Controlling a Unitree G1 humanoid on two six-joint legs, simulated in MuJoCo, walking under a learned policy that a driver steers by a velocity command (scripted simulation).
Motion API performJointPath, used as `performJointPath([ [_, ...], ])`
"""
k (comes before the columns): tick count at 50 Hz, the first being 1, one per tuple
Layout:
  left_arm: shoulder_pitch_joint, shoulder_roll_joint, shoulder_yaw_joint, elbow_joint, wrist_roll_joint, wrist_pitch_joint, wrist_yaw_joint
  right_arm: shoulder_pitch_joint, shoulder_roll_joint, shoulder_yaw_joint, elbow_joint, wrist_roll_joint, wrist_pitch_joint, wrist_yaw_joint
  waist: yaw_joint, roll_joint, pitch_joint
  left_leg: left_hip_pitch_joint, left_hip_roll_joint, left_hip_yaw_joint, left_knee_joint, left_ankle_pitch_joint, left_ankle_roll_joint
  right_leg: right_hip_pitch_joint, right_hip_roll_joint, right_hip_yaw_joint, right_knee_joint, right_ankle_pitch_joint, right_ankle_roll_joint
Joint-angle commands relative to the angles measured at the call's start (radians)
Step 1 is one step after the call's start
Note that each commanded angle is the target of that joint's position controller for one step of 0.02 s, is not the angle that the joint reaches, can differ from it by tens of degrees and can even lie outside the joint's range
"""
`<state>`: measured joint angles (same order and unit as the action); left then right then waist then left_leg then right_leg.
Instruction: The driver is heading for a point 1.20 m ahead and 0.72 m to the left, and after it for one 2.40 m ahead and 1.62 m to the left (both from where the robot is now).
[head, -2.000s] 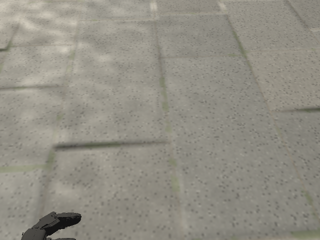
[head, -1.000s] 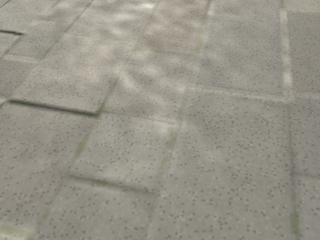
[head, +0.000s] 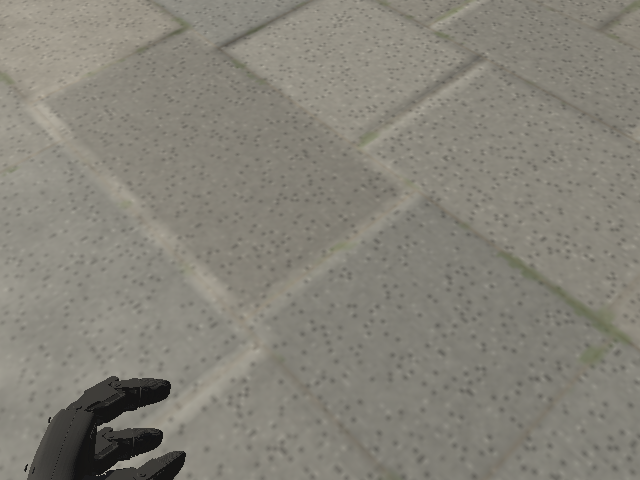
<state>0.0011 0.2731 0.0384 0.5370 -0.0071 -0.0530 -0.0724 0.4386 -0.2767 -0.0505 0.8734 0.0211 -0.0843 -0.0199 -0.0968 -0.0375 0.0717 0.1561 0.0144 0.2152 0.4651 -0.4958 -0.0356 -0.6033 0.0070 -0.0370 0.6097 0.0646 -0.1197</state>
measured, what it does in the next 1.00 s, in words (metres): walks ahead, turning left: left foot, then right foot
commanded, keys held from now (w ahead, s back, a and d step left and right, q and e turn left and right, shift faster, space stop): q+shift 1.00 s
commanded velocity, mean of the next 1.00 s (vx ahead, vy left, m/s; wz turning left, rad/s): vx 0.10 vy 0.00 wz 0.71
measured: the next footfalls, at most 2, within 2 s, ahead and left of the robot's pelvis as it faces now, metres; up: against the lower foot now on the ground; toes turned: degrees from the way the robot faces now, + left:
left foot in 0.48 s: +0.17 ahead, +0.18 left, +0.00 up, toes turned +23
right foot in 0.94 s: +0.33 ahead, +0.04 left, +0.00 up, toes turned +53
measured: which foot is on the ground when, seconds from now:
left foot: down 0.00-0.00, up 0.02-0.46, down 0.48-0.94, up 0.96-1.00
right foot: down 0.00-0.48, up 0.50-0.92, down 0.94-1.00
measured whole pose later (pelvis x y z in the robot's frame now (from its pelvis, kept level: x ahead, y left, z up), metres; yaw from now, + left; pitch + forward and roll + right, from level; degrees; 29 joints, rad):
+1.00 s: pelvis +0.20 +0.07 +0.03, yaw +48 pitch +3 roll -1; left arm 0.09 0.30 0.09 0.75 0.02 -0.02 0.01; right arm 0.13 -0.36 -0.10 0.54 0.02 0.06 -0.03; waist -0.01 0.05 0.02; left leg -0.46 -0.15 -0.25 0.85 -0.47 0.00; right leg -0.33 0.06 0.07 0.48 -0.19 -0.01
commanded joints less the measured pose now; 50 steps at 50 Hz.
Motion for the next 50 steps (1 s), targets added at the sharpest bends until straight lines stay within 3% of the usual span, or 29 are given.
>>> performJointPath([
  [1,0.353,0.248,0.075,0.04,0.048,-0.003,0.047,-0.027,-0.086,-0.002,-0.11,-0.043,-0.012,0.009,0.192,-0.204,-0.297,-0.584,0.01,-0.079,0.782,-0.055,0.038,0.938,-0.265,0.297,0.047,0.948,-0.144],
  [2,0.36,0.191,0.043,-0.002,0.087,-0.016,0.045,0.143,-0.101,0.023,-0.052,0.009,-0.02,0.026,0.192,-0.195,-0.656,-0.695,-0.073,-0.421,1.057,-0.245,0.035,1.116,-0.532,0.66,0.037,0.971,-0.355],
  [3,0.357,0.162,0.048,0.01,0.073,-0.011,0.039,0.015,-0.216,-0.011,-0.053,0.03,-0.009,0.026,0.247,-0.02,-0.643,-0.654,-0.026,-0.446,1.033,-0.155,0.025,0.965,-0.439,0.546,-0.058,0.822,-0.301],
  [4,0.283,0.149,0.041,0.036,0.043,-0.018,0.034,-0.069,-0.182,-0.009,-0.101,0.038,0.005,0.019,0.189,0.01,-0.452,-0.73,0.019,-0.395,0.928,-0.086,0.007,0.829,-0.395,0.428,-0.11,0.646,-0.252],
  [5,0.227,0.111,0.03,0.056,0.023,-0.024,0.037,-0.102,-0.145,-0.003,-0.096,0.021,0.021,0.005,0.146,0.07,-0.327,-0.745,0.063,-0.35,0.857,-0.038,-0.016,0.681,-0.352,0.362,-0.159,0.527,-0.209],
  [6,0.18,0.084,0.023,0.064,0.025,-0.026,0.04,-0.077,-0.139,-0.01,-0.081,0.014,0.046,0.0,0.101,0.043,-0.257,-0.696,0.087,-0.333,0.827,-0.009,-0.032,0.544,-0.325,0.291,-0.209,0.454,-0.195],
  [7,0.149,0.085,0.026,0.068,0.037,-0.025,0.042,-0.05,-0.138,-0.017,-0.075,0.013,0.071,-0.002,0.071,0.016,-0.226,-0.618,0.096,-0.317,0.825,0.015,-0.048,0.419,-0.312,0.237,-0.261,0.395,-0.183],
  [11,0.061,0.106,0.041,0.086,0.045,-0.02,0.072,-0.077,-0.088,-0.025,-0.118,0.006,0.125,-0.02,0.034,-0.036,-0.174,-0.629,0.12,-0.27,0.733,0.085,-0.08,0.267,-0.313,0.067,-0.359,0.181,-0.173],
  [16,0.037,0.126,0.054,0.104,0.037,0.013,0.111,-0.188,-0.089,-0.028,-0.171,-0.004,0.138,0.005,0.064,-0.054,-0.171,-0.607,0.132,-0.214,0.501,0.283,-0.052,0.304,-0.308,-0.065,-0.375,-0.08,-0.134],
  [20,0.053,0.154,0.07,0.125,0.01,0.038,0.102,-0.243,-0.118,-0.043,-0.212,-0.005,0.155,0.033,0.082,-0.068,-0.161,-0.587,0.11,-0.157,0.353,0.223,-0.005,0.419,-0.362,-0.09,-0.315,-0.099,-0.095],
  [22,0.037,0.16,0.077,0.135,-0.011,0.047,0.095,-0.226,-0.12,-0.052,-0.221,-0.007,0.161,0.042,0.057,-0.065,-0.159,-0.53,0.085,-0.12,0.221,0.227,0.036,0.453,-0.369,-0.115,-0.236,-0.088,-0.045],
  [23,0.048,0.143,0.075,0.147,-0.022,0.051,0.092,-0.198,-0.128,-0.061,-0.213,-0.011,0.16,0.039,0.046,-0.037,-0.156,-0.476,0.057,-0.112,0.134,0.278,0.067,0.444,-0.342,-0.143,-0.155,-0.124,0.0],
  [24,0.106,0.111,0.072,0.174,-0.023,0.058,0.087,-0.149,-0.177,-0.082,-0.203,-0.02,0.155,0.028,0.044,0.077,-0.125,-0.408,0.058,-0.197,0.014,0.463,0.116,0.383,-0.268,-0.188,0.011,-0.24,0.069],
  [25,0.117,0.087,0.068,0.142,0.018,0.061,0.087,-0.127,-0.328,-0.119,-0.222,-0.023,0.145,0.008,0.082,0.404,-0.072,-0.289,0.273,-0.574,-0.062,0.901,0.243,0.084,-0.113,-0.245,0.343,-0.64,0.174],
  [26,0.011,0.087,0.062,0.088,0.043,0.058,0.096,-0.123,-0.346,-0.111,-0.25,-0.055,0.111,0.018,0.055,0.372,-0.141,-0.241,0.335,-0.801,-0.098,0.865,0.397,-0.112,0.008,-0.028,0.558,-0.771,0.206],
  [27,-0.038,0.11,0.066,0.083,0.027,0.057,0.1,-0.12,-0.319,-0.111,-0.248,-0.055,0.082,0.032,0.031,0.239,-0.186,-0.206,0.322,-0.75,-0.125,0.768,0.387,-0.158,0.008,0.071,0.626,-0.712,0.182],
  [28,-0.042,0.107,0.068,0.086,0.012,0.052,0.106,-0.156,-0.299,-0.108,-0.25,-0.032,0.066,0.03,0.06,0.18,-0.172,-0.201,0.273,-0.694,-0.124,0.701,0.336,-0.178,-0.001,0.108,0.603,-0.614,0.158],
  [29,-0.024,0.116,0.072,0.105,0.018,0.049,0.116,-0.207,-0.253,-0.097,-0.262,-0.006,0.068,0.019,0.086,0.131,-0.172,-0.209,0.244,-0.648,-0.109,0.667,0.289,-0.177,-0.018,0.127,0.568,-0.541,0.151],
  [30,-0.02,0.128,0.077,0.107,0.023,0.046,0.121,-0.255,-0.218,-0.086,-0.28,0.007,0.078,0.005,0.105,0.142,-0.177,-0.242,0.226,-0.62,-0.101,0.672,0.266,-0.143,-0.021,0.141,0.528,-0.49,0.151],
  [31,-0.018,0.125,0.078,0.109,0.023,0.042,0.117,-0.27,-0.198,-0.079,-0.297,0.005,0.087,-0.007,0.113,0.156,-0.202,-0.255,0.204,-0.601,-0.092,0.706,0.256,-0.101,-0.007,0.142,0.509,-0.454,0.155],
  [33,-0.015,0.094,0.068,0.119,0.014,0.035,0.11,-0.256,-0.201,-0.083,-0.311,-0.004,0.099,-0.023,0.109,0.138,-0.237,-0.235,0.173,-0.588,-0.073,0.74,0.243,-0.065,0.026,0.146,0.411,-0.407,0.167],
  [36,-0.038,0.068,0.055,0.123,0.006,0.032,0.101,-0.243,-0.224,-0.094,-0.327,0.001,0.111,-0.036,0.094,0.148,-0.239,-0.235,0.148,-0.627,-0.057,0.679,0.235,-0.023,0.06,0.163,0.243,-0.374,0.189],
  [42,-0.022,0.102,0.064,0.135,0.0,0.023,0.08,-0.274,-0.229,-0.1,-0.371,0.0,0.131,-0.026,0.079,0.217,-0.207,-0.312,0.109,-0.75,-0.041,0.57,0.217,0.11,0.086,0.184,0.053,-0.368,0.183],
  [45,0.045,0.129,0.079,0.151,-0.003,0.011,0.071,-0.321,-0.223,-0.098,-0.394,0.009,0.137,-0.02,0.108,0.232,-0.204,-0.353,0.065,-0.787,0.0,0.542,0.185,0.26,0.072,0.174,-0.146,-0.305,0.158],
  [46,0.087,0.143,0.088,0.165,-0.001,0.009,0.072,-0.339,-0.208,-0.091,-0.404,0.013,0.139,-0.018,0.127,0.213,-0.207,-0.412,0.026,-0.768,0.038,0.453,0.155,0.372,0.033,0.169,-0.254,-0.197,0.144],
  [47,0.099,0.192,0.1,0.161,0.009,0.016,0.077,-0.282,-0.151,-0.074,-0.402,0.005,0.143,-0.014,0.095,0.075,-0.246,-0.518,-0.051,-0.681,0.182,0.136,0.112,0.518,-0.144,0.304,-0.286,-0.163,0.078],
  [48,0.061,0.245,0.102,0.148,0.035,0.03,0.084,-0.215,-0.12,-0.064,-0.415,0.004,0.139,-0.009,0.026,-0.209,-0.211,-0.725,-0.204,-0.47,0.398,-0.162,0.06,0.572,-0.335,0.544,-0.318,0.01,-0.068],
  [49,0.057,0.204,0.098,0.134,0.052,0.024,0.086,-0.216,-0.224,-0.09,-0.412,-0.009,0.124,-0.001,0.042,-0.219,-0.182,-0.801,-0.104,-0.429,0.617,-0.13,0.011,0.51,-0.434,0.623,-0.332,0.018,-0.16],
  [50,0.017,0.146,0.083,0.111,0.042,0.024,0.095,-0.221,-0.274,-0.106,-0.388,-0.003,0.124,0.003,0.047,-0.14,-0.156,-0.796,-0.055,-0.401,0.692,-0.048,-0.008,0.476,-0.377,0.499,-0.317,-0.037,-0.141],
])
